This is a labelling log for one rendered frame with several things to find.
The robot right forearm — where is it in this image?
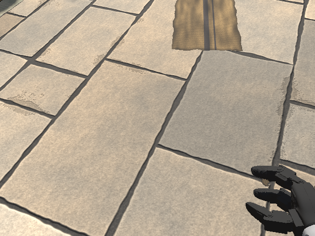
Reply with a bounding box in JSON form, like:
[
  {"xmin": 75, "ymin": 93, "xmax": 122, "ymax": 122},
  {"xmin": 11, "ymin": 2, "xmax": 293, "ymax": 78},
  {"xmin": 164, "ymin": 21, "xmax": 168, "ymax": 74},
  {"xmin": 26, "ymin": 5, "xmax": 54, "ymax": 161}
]
[{"xmin": 302, "ymin": 224, "xmax": 315, "ymax": 236}]

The right robot hand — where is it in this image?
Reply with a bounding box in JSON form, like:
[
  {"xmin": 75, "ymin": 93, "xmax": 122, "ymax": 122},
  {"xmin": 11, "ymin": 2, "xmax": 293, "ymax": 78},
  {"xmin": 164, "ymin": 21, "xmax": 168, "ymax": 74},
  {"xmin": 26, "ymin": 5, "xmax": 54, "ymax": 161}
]
[{"xmin": 245, "ymin": 164, "xmax": 315, "ymax": 236}]

